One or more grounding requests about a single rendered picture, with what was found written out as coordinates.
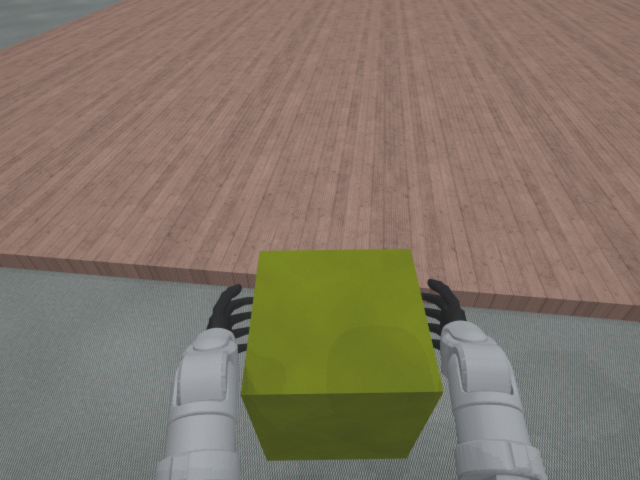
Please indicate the left robot hand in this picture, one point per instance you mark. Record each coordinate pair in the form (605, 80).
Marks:
(223, 309)

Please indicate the right robot forearm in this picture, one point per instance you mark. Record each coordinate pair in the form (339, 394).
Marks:
(493, 441)

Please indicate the left robot forearm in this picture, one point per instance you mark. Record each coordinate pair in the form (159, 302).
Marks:
(200, 442)

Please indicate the right robot hand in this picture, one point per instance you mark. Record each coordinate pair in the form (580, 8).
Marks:
(449, 305)

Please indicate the carton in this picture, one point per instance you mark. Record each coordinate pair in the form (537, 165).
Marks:
(340, 362)

